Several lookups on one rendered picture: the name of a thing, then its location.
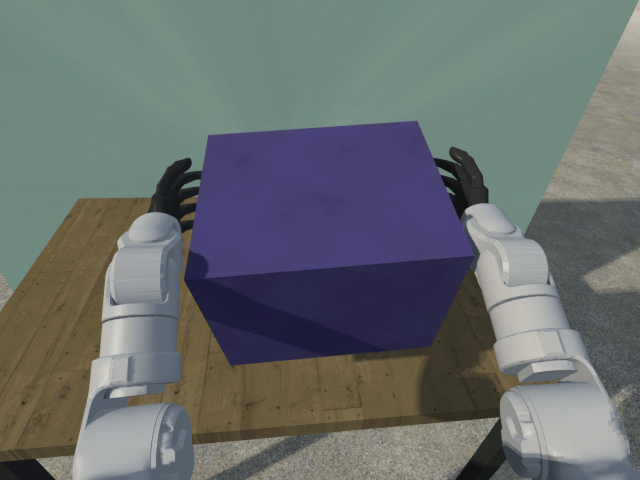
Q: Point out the robot right forearm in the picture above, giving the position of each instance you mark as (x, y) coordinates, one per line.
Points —
(533, 337)

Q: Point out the right robot hand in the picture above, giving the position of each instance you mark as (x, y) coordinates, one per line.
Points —
(469, 187)

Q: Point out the robot right upper arm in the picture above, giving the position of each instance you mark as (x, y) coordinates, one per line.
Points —
(563, 431)

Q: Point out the table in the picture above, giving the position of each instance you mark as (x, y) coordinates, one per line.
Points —
(50, 332)

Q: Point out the carton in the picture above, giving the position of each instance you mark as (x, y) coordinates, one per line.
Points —
(324, 241)

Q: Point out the left robot hand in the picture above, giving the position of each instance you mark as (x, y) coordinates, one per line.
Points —
(169, 194)

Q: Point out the robot left upper arm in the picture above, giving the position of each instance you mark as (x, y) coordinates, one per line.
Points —
(144, 442)

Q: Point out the robot left forearm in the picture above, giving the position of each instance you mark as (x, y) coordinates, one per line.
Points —
(138, 351)

